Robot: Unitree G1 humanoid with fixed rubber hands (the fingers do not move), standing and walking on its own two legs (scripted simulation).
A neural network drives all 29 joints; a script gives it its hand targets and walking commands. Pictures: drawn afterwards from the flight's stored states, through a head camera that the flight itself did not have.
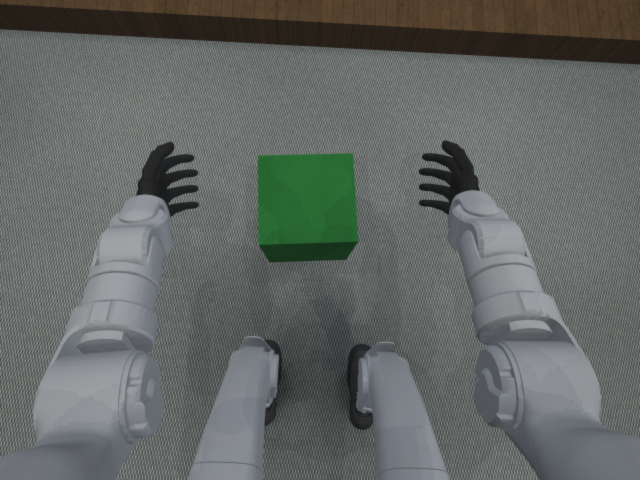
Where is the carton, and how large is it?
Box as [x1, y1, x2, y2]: [258, 153, 357, 261]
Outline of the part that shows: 352,153 258,156 259,245 269,261 345,259 357,242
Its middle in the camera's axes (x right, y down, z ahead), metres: -0.03 -0.07 +0.95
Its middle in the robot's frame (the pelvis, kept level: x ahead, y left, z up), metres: +0.55 +0.04 -0.54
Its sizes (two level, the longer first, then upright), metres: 0.210 0.200 0.250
